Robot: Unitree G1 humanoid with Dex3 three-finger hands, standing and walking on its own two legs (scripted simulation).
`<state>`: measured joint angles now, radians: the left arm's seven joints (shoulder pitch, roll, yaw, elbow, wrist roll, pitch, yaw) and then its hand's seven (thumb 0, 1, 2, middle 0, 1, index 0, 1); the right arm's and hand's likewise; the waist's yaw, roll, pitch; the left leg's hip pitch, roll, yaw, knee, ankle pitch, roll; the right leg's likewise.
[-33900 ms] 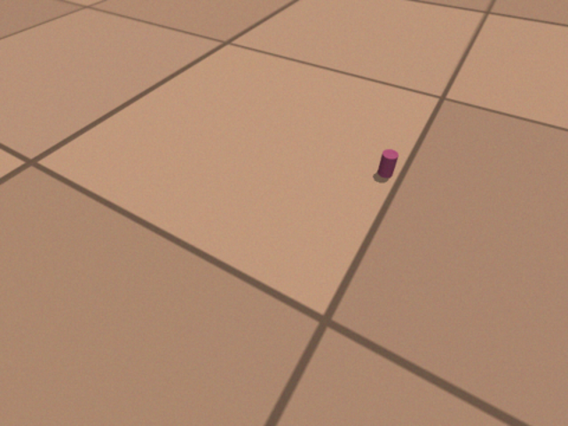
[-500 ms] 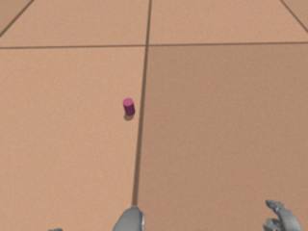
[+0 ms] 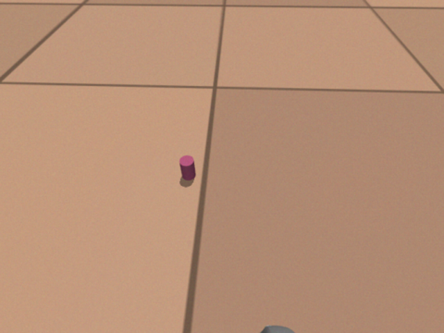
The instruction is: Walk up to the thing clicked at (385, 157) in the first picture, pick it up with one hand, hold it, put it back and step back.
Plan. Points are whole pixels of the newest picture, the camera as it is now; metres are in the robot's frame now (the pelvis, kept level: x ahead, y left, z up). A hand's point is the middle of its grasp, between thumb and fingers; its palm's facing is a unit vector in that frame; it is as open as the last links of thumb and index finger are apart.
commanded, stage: step back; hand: left
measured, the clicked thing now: (187, 168) +1.04 +0.24 -0.70
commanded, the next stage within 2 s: stand in 0.60 s
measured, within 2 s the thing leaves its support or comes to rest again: neither
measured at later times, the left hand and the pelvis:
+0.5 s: hand out of the picture +0.12 +0.28 -0.16, palm faces +0.06 -0.92 -0.38, open 7.4 cm; pelvis +0.05 +0.01 -0.01, yaw +2 degrees
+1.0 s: hand out of the picture +0.12 +0.27 -0.14, palm faces +0.02 -0.94 -0.33, open 7.4 cm; pelvis +0.05 +0.02 +0.01, yaw +2 degrees
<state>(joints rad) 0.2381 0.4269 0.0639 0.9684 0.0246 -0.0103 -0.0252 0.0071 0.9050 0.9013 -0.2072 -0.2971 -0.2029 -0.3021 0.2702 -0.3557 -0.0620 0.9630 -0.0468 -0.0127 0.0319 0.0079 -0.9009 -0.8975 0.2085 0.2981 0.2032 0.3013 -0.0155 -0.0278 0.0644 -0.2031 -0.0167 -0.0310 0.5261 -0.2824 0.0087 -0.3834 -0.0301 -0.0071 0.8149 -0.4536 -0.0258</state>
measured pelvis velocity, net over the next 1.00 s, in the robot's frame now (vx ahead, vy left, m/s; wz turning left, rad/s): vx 0.05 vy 0.02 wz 0.03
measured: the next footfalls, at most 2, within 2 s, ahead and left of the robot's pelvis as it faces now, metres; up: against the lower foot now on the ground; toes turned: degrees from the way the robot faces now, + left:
right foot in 0.06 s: +0.10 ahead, -0.12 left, +0.00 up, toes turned +0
left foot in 0.42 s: +0.11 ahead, +0.15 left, +0.00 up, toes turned +2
